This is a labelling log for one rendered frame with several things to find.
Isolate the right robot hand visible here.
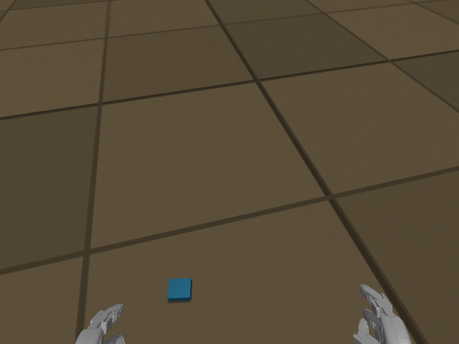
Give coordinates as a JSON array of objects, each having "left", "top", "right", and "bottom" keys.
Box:
[{"left": 353, "top": 284, "right": 412, "bottom": 344}]

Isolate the left robot hand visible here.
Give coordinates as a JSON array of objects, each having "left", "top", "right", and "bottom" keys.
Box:
[{"left": 75, "top": 304, "right": 126, "bottom": 344}]

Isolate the small box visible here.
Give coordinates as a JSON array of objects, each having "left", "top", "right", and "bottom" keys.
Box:
[{"left": 167, "top": 278, "right": 192, "bottom": 302}]

